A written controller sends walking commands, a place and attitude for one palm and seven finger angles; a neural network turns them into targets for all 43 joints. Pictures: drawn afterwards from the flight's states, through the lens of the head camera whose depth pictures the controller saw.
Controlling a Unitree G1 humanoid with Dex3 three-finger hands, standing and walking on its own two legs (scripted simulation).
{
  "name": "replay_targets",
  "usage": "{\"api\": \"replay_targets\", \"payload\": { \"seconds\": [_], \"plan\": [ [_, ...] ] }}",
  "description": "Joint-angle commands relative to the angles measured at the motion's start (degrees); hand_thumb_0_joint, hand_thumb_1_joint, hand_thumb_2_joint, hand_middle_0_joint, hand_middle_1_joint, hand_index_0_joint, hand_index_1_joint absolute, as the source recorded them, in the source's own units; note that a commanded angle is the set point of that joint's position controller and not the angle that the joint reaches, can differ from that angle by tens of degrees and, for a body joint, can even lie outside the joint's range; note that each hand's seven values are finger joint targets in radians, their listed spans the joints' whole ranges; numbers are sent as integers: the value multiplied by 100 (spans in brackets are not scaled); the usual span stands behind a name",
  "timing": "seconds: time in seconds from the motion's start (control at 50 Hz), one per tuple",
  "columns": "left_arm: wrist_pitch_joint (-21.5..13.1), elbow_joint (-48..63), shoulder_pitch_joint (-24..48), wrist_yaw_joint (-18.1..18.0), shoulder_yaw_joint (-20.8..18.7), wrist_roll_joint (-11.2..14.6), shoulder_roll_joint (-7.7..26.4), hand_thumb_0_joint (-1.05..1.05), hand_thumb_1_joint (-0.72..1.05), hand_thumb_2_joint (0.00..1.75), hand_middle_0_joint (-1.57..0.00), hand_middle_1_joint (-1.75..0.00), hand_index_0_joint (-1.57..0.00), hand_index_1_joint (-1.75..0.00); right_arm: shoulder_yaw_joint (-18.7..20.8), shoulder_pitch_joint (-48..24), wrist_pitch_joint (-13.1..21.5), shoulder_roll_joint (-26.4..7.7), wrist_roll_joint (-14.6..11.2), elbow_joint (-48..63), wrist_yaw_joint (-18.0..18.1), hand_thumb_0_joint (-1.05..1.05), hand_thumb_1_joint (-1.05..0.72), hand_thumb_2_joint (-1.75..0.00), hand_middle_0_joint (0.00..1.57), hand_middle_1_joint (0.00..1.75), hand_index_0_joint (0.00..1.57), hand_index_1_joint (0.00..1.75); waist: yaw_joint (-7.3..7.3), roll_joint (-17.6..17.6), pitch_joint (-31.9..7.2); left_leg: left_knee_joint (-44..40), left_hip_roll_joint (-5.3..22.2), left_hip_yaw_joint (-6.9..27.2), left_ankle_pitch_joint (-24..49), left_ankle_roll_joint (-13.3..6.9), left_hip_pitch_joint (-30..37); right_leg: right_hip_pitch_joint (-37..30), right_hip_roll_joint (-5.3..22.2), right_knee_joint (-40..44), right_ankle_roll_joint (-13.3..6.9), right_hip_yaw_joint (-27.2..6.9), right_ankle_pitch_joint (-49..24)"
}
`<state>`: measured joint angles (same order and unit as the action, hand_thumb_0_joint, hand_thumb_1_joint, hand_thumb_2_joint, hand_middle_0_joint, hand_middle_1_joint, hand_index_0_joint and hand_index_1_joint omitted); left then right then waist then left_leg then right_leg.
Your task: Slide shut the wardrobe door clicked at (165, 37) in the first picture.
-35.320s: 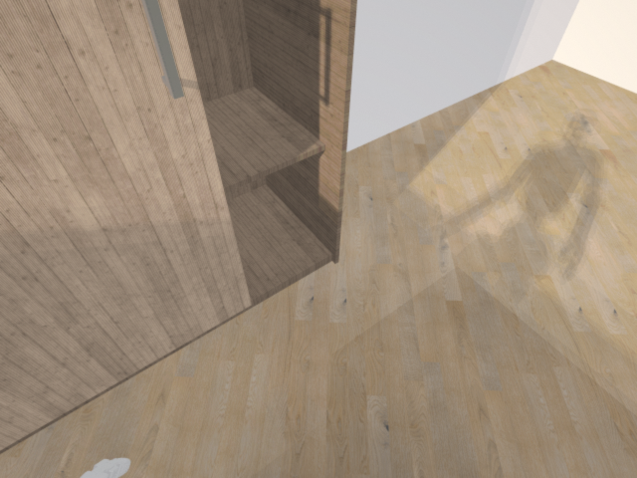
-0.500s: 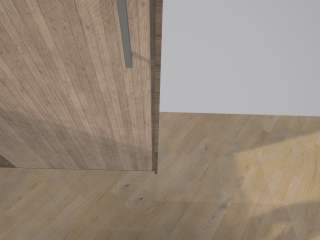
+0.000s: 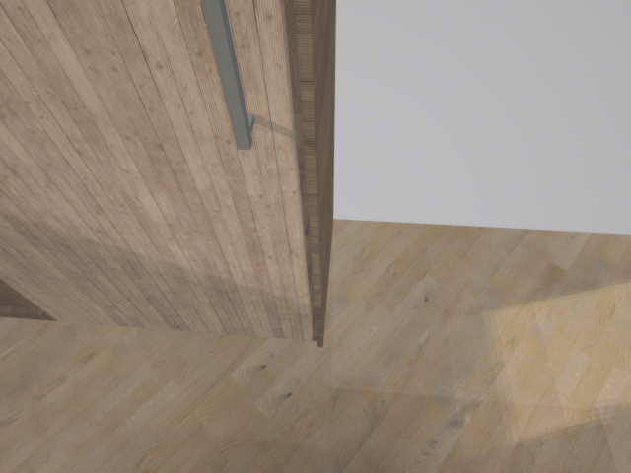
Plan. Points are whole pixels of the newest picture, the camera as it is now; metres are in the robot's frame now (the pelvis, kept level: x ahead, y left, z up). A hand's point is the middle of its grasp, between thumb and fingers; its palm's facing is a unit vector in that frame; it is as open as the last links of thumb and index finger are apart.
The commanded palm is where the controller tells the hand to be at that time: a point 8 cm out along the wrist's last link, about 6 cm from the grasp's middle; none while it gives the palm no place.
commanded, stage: come to a stop and stand still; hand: left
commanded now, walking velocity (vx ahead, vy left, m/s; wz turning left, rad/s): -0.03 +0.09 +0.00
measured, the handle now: (230, 51) +0.53 +0.12 +0.25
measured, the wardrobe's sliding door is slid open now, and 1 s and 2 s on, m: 0.01 0.01 0.01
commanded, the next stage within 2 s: look again from close up in 1.24 s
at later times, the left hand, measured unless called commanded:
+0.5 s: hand out of the picture +0.01 +0.20 -0.17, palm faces -0.02 -0.97 -0.25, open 7.4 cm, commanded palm none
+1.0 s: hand out of the picture +0.02 +0.19 -0.17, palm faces -0.04 -0.97 -0.22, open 7.3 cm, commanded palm none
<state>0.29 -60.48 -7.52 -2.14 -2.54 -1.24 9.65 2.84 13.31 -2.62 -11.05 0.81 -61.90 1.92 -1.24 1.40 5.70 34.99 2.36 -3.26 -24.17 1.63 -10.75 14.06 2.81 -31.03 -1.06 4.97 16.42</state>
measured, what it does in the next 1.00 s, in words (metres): stands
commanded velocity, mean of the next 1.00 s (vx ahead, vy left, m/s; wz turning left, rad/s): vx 0.00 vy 0.00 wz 0.00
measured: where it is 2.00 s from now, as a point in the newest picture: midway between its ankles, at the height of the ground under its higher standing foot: outside the picture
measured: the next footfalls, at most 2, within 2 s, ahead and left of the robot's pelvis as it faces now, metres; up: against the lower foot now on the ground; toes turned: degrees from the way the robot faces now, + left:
none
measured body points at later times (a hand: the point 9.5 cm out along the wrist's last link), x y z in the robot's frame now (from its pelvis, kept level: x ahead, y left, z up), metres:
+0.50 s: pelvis -0.01 +0.02 +0.00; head +0.00 +0.00 +0.45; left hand +0.01 +0.25 -0.15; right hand +0.03 -0.22 -0.16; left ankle -0.03 +0.13 -0.74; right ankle +0.00 -0.11 -0.74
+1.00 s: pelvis +0.00 +0.01 +0.00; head +0.01 +0.00 +0.45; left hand +0.02 +0.24 -0.15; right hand -0.04 -0.20 -0.16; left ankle -0.03 +0.13 -0.74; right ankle +0.00 -0.11 -0.74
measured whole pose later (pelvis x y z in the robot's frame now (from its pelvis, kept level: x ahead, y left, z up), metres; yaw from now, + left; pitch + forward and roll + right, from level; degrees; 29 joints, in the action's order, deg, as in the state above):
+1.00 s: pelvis +0.00 +0.01 +0.00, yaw -3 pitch -1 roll +1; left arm -0.3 -63.3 -15.1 -1.8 0.0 -0.7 8.9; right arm -0.2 18.3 1.0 -8.6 1.1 -64.0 1.0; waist -0.5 1.0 1.9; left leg 26.1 2.9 -7.9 -16.9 0.7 -8.2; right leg 13.8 1.7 -28.8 0.0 1.8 14.4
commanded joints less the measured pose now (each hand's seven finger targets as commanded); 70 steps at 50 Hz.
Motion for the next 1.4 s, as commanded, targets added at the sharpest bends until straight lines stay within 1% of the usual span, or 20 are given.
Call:
{"api": "replay_targets", "payload": {
  "seconds": [0.0, 0.02, 0.04, 0.06, 0.08, 0.1, 0.14, 0.18, 0.22, 0.26, 0.3, 0.32, 0.34, 0.36, 0.38, 0.42, 0.46, 0.6, 0.94, 1.38],
  "plan": [
    [28, 243, -208, -87, -275, 11, 1159, 0, 90, 90, -20, -30, -20, -30, 62, 671, 10, -283, 11, 183, -20, 0, -90, -90, 20, 30, 20, 30, -28, -966, -730, -845, 34, -19, 824, -36, 28, -720, 1420, 383, -689, -1097, -4306],
    [44, 307, -139, -71, -259, 31, 1046, 0, 90, 90, -20, -30, -20, -30, 60, 745, 47, -374, 46, 163, -33, 0, -90, -90, 20, 30, 20, 30, -63, -629, -801, -1241, 173, 32, 1876, -102, 512, -323, 1091, 242, -416, -868, -3407],
    [70, 383, -140, -40, -219, 39, 874, 0, 90, 90, -20, -30, -20, -30, 96, 592, 73, -611, 98, 234, -38, 0, -90, -90, 20, 30, 20, 30, 9, 89, -790, -1270, 639, 427, 2821, -301, 716, 90, 573, 88, -82, -484, -2166],
    [128, 397, -213, -42, -165, 7, 688, 0, 90, 90, -20, -30, -20, -30, 100, 337, 69, -802, 115, 337, -55, 0, -90, -90, 20, 30, 20, 30, 115, 496, -760, -1502, 1135, 825, 2574, -580, 275, 80, 225, 20, 120, -210, -472],
    [174, 389, -108, -19, -136, -2, 613, 0, 90, 90, -20, -30, -20, -30, 82, 0, 87, -816, 119, 392, -69, 0, -90, -90, 20, 30, 20, 30, 160, 780, -394, -1868, 1207, 923, 2052, -727, -383, -97, 78, -182, 156, -109, 156],
    [191, 366, -111, 14, -131, -6, 600, 0, 90, 90, -20, -30, -20, -30, 62, -169, 112, -825, 127, 422, -66, 0, -90, -90, 20, 30, 20, 30, 215, 884, -165, -2036, 1181, 935, 1772, -741, -724, -239, 72, -300, 130, -135, 226],
    [132, 241, -384, 58, -90, -11, 650, 0, 90, 90, -20, -30, -20, -30, 24, -376, 153, -798, 112, 444, -52, 0, -90, -90, 20, 30, 20, 30, 327, 643, -326, -1700, 855, 554, 2033, -564, -473, -370, 164, 122, 74, -303, -557],
    [48, 189, -346, 62, -60, -14, 822, 0, 90, 90, -20, -30, -20, -30, 25, -200, 149, -712, 64, 415, -65, 0, -90, -90, 20, 30, 20, 30, 157, 123, -563, -1347, 484, 260, 1549, -330, -60, -233, 386, 702, -8, -632, -1114],
    [-23, 142, -196, 65, -42, 3, 911, 0, 90, 90, -20, -30, -20, -30, 5, -17, 125, -607, 49, 324, -77, 0, -90, -90, 20, 30, 20, 30, 12, -364, -627, -1148, 299, 106, 1332, -229, 223, -50, 582, 1014, -104, -867, -1137],
    [-50, 86, -172, 60, -27, 10, 919, 0, 90, 90, -20, -30, -20, -30, -20, 105, 121, -570, 42, 237, -83, 0, -90, -90, 20, 30, 20, 30, -47, -397, -595, -1248, 326, 107, 1316, -227, 401, 88, 539, 1164, -95, -821, -889],
    [-66, 24, -198, 61, -8, 23, 881, 0, 90, 90, -20, -30, -20, -30, -46, 78, 164, -588, 50, 180, -77, 0, -90, -90, 20, 30, 20, 30, -15, -189, -560, -1391, 411, 164, 1526, -242, 346, -26, 463, 1126, -41, -734, -1069],
    [-192, -100, -1232, -178, 68, 31, 784, 0, 90, 90, -20, -30, -20, -30, 35, -256, 341, -791, -59, 591, -123, 0, -90, -90, 20, 30, 20, 30, 293, -200, -1184, -330, 594, -108, 1776, -124, 339, -544, 742, 663, 45, -1054, -3123],
    [-264, 122, -799, -159, 70, 57, 1091, 0, 90, 90, -20, -30, -20, -30, -37, 62, 332, -463, -52, 702, -137, 0, -90, -90, 20, 30, 20, 30, -12, -84, -1454, -678, 245, -48, 731, -92, -12, -786, 980, 592, -224, -1338, -2461],
    [-273, 240, -714, -121, 40, 76, 1110, 0, 90, 90, -20, -30, -20, -30, -76, 95, 307, -394, -8, 733, -173, 0, -90, -90, 20, 30, 20, 30, 32, -5, -1335, -894, 215, -20, 673, -134, -32, -615, 833, 590, -301, -1215, -1456],
    [-233, 288, -671, -80, 77, 57, 1008, 0, 90, 90, -20, -30, -20, -30, -77, 126, 328, -445, 12, 775, -170, 0, -90, -90, 20, 30, 20, 30, 12, 113, -902, -1002, 287, 85, 847, -202, -13, -78, 614, 568, -225, -1044, -717],
    [-178, 319, -668, -31, 134, 38, 819, 0, 90, 90, -20, -30, -20, -30, -106, 251, 358, -476, 29, 783, -145, 0, -90, -90, 20, 30, 20, 30, 32, 115, -388, -1198, 484, 245, 1224, -313, -230, 188, 317, 505, -100, -742, -474],
    [-139, 311, -746, -8, 160, 30, 729, 0, 90, 90, -20, -30, -20, -30, -126, 375, 368, -506, 39, 784, -134, 0, -90, -90, 20, 30, 20, 30, 60, -84, -195, -1401, 553, 342, 1090, -371, -452, 119, 212, 468, -58, -582, -354],
    [-142, 222, -968, 17, 187, 61, 693, 0, 90, 90, -20, -30, -20, -30, -195, 502, 428, -512, 35, 561, -102, 0, -90, -90, 20, 30, 20, 30, 137, -83, -164, -1523, 465, 221, 1056, -352, -387, -16, 262, 550, -46, -682, -696],
    [-181, -106, -1041, 10, 160, 69, 545, 0, 90, 90, -20, -30, -20, -30, -219, 775, 461, -290, 13, -44, -40, 0, -90, -90, 20, 30, 20, 30, 119, -146, -316, -1478, 502, 46, 1406, -291, -43, -149, 316, 613, -96, -778, -1338],
    [-202, -196, -1183, 11, 139, 56, 435, 0, 90, 90, -20, -30, -20, -30, -192, 727, 442, -193, 3, -187, -15, 0, -90, -90, 20, 30, 20, 30, 102, -115, -239, -1439, 520, -48, 1412, -245, 113, -86, 285, 794, -133, -871, -1469]
  ]
}}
